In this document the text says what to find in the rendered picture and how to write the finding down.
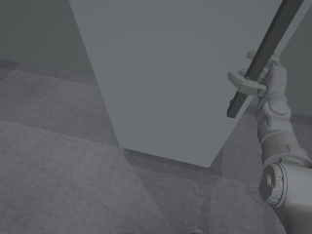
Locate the robot right upper arm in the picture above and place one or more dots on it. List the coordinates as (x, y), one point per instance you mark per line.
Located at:
(288, 190)

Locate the fridge door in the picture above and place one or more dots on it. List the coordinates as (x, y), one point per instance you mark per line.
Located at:
(162, 65)

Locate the handle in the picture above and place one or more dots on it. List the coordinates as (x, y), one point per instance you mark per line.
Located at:
(272, 38)

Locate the right robot hand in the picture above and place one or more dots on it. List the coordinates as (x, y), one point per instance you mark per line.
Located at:
(274, 81)

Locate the robot right forearm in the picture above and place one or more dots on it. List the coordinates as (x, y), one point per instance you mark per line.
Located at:
(275, 133)

